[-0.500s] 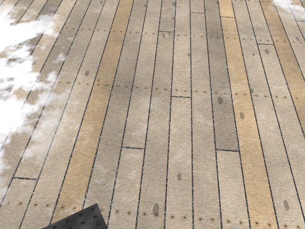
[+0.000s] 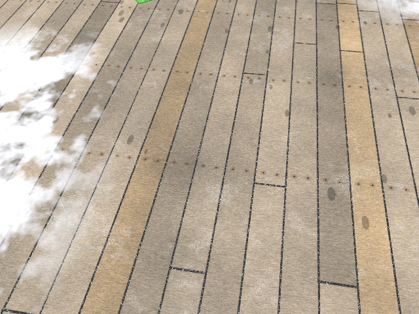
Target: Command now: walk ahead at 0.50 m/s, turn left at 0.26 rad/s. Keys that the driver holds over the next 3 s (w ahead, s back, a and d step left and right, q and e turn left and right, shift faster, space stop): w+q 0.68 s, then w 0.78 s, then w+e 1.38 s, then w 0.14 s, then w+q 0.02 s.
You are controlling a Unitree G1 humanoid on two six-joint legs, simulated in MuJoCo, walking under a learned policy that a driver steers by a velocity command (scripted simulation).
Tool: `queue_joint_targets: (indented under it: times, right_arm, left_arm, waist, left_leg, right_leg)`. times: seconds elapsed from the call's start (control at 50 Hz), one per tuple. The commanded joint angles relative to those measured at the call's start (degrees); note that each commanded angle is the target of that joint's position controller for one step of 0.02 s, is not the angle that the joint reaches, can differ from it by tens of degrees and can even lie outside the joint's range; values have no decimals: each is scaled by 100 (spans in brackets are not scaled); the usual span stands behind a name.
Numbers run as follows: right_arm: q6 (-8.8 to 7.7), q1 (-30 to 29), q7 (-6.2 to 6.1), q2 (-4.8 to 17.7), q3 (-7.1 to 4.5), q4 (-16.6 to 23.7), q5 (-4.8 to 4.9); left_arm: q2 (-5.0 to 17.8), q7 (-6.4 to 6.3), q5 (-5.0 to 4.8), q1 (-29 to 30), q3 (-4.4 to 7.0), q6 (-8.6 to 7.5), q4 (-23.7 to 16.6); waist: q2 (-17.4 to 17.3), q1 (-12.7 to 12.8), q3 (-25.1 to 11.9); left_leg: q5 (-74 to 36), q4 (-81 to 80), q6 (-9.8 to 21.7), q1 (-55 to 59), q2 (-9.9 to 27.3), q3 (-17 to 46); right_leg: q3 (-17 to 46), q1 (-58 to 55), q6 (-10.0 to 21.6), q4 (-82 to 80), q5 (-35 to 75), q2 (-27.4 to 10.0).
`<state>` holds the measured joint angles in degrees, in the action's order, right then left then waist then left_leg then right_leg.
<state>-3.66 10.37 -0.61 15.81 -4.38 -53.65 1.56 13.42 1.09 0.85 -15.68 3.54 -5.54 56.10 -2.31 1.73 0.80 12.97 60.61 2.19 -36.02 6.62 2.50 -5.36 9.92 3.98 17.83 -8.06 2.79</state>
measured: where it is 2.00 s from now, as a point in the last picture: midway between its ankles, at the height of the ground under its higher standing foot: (133, 173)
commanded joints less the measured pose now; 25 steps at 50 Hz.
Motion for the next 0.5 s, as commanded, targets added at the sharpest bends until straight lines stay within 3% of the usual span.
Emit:
queue_joint_targets:
  times: [0.02,0.04,0.06,0.12,0.14,0.16,0.18,0.22,0.26,0.28,0.3,0.32,0.34,0.36,0.38,0.4,0.42,0.44,0.46,0.5]
  right_arm:
    - [38,136,-1,291,-96,207,-31]
    - [16,11,28,289,-100,234,-44]
    - [-3,-107,65,204,-72,305,-37]
    - [-20,-740,158,119,-13,520,-53]
    - [-14,-908,189,33,31,618,-56]
    - [-9,-1048,218,67,28,685,-52]
    - [-7,-1170,255,9,61,799,-41]
    - [-8,-1334,340,85,55,976,-39]
    - [5,-1144,413,243,-14,1083,-37]
    - [23,-819,427,388,-91,1065,-41]
    - [33,-110,422,614,-221,924,-22]
    - [51,844,344,996,-417,714,-12]
    - [119,1315,194,1674,-616,776,-19]
    - [78,1262,216,1595,-474,804,-26]
    - [58,1316,201,1099,-346,809,-114]
    - [-1,954,209,877,-295,813,-89]
    - [-26,547,204,622,-206,916,-64]
    - [-40,271,196,587,-181,1019,-91]
    - [-34,112,174,574,-169,1099,-131]
    - [-46,121,111,654,-186,1149,-112]
  left_arm:
    - [875,-120,31,184,173,-113,-287]
    - [792,-141,9,130,149,-113,-277]
    - [875,-158,16,196,154,-109,-293]
    - [837,-210,-26,-57,134,-94,-224]
    - [919,-218,-41,-187,157,-74,-170]
    - [840,-224,-54,-371,140,-40,-110]
    - [952,-224,-63,-403,170,7,-76]
    - [986,-239,-108,-423,197,109,-65]
    - [1175,-285,-144,-240,252,198,-163]
    - [1251,-320,-151,-170,276,244,-214]
    - [1285,-348,-145,-76,279,301,-267]
    - [1270,-368,-144,-19,255,302,-346]
    - [707,-304,5,-286,81,139,-626]
    - [487,-156,-62,-473,-56,-147,-724]
    - [941,-62,-326,292,80,-316,-882]
    - [912,-48,-375,557,72,-378,-978]
    - [901,-115,-209,685,104,-350,-916]
    - [933,-157,-106,612,156,-296,-922]
    - [931,-159,-71,467,180,-203,-934]
    - [781,-189,-28,460,183,-68,-963]
  waist:
    - [448,-181,64]
    - [461,-123,126]
    - [617,-138,139]
    - [438,112,301]
    - [464,184,360]
    - [374,263,404]
    - [476,274,467]
    - [461,252,501]
    - [653,19,250]
    - [780,-194,-8]
    - [788,-593,-390]
    - [577,-1069,-895]
    - [-896,-958,-1659]
    - [-919,-662,-2469]
    - [-473,-924,-2027]
    - [-124,-753,-1131]
    - [334,-527,-762]
    - [163,-302,-425]
    - [92,-111,-398]
    - [185,-29,-314]
  left_leg:
    - [-916,-550,-82,-558,156,461]
    - [-1223,-850,-72,-561,79,434]
    - [-1571,-1255,-82,-434,51,306]
    - [-2075,-2036,-45,-229,-75,-104]
    - [-2088,-2195,-22,-278,-74,-147]
    - [-1978,-2309,25,-467,-128,-174]
    - [-1827,-2446,61,-560,-134,-232]
    - [-1336,-2589,163,-656,-220,-400]
    - [-712,-2607,339,-77,-496,-728]
    - [-404,-2543,451,423,-713,-902]
    - [-384,-2694,611,1332,-966,-1013]
    - [-687,-3019,876,2939,-931,-607]
    - [-792,-3188,1856,5319,612,2098]
    - [-213,-4256,2510,6136,1478,4620]
    - [60,-4293,2073,5926,1151,3785]
    - [-204,-4339,1779,5016,900,2852]
    - [-543,-4454,1507,4143,628,2215]
    - [-1316,-4518,1519,3326,499,1891]
    - [-1295,-4687,1552,2849,422,1841]
    - [-1342,-4882,1475,2400,194,1500]
  right_leg:
    - [1003,-199,806,-1217,599,-1715]
    - [660,-238,687,-1179,1003,-1576]
    - [453,-201,626,-1213,1001,-1548]
    - [-38,-358,465,-1291,1048,-1447]
    - [-44,-550,480,-1281,1055,-1580]
    - [-155,-935,447,-1188,1366,-1562]
    - [-175,-1164,463,-1068,1477,-1730]
    - [-298,-1633,402,-732,2140,-1877]
    - [-458,-1800,282,-89,3876,-1945]
    - [-535,-1835,215,480,4893,-1932]
    - [-650,-1670,99,1454,5402,-1804]
    - [-717,-762,-128,2842,4640,-1580]
    - [-772,1737,-574,5451,1402,-669]
    - [657,2990,-569,6458,-2489,82]
    - [1143,3535,-375,6659,-2243,-301]
    - [1033,3754,-274,6114,-1751,-595]
    - [982,3389,-247,5467,-1393,-874]
    - [948,2954,-319,5083,-1234,-967]
    - [997,2611,-407,4854,-1142,-1031]
    - [872,2432,-539,4366,-829,-1013]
